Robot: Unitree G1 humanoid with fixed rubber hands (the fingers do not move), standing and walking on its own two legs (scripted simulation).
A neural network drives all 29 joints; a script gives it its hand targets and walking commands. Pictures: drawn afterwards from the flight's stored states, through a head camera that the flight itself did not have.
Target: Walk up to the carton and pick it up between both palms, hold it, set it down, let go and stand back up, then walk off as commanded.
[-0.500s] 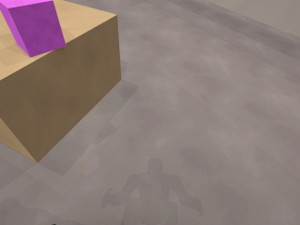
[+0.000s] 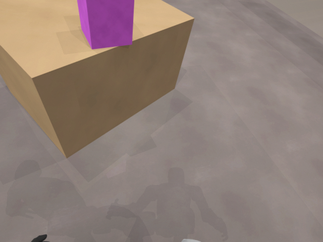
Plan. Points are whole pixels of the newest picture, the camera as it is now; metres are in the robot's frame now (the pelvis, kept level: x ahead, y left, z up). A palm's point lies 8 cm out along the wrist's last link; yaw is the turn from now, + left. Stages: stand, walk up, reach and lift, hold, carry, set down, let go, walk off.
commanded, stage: walk up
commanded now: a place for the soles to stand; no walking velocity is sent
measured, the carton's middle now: (105, 12) +1.08 +0.29 +0.02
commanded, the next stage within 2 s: none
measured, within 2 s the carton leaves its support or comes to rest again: neither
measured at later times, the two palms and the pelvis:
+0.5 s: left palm (56, 212) +0.22 +0.27 -0.16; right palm (248, 152) +0.42 -0.33 -0.09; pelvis +0.23 -0.05 -0.03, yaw +14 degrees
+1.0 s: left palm (89, 157) +0.37 +0.22 -0.12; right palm (249, 113) +0.62 -0.39 -0.10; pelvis +0.44 -0.11 -0.02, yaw +27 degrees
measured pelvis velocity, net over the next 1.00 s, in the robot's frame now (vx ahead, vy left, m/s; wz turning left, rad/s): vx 0.44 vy -0.11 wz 0.48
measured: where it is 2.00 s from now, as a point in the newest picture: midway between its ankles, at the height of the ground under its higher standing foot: (162, 173)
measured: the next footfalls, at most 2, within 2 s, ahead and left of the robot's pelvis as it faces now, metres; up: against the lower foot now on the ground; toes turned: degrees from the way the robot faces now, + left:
right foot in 0.12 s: +0.17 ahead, -0.19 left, +0.00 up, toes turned -1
left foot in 0.46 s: +0.34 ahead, +0.07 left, +0.00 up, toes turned +18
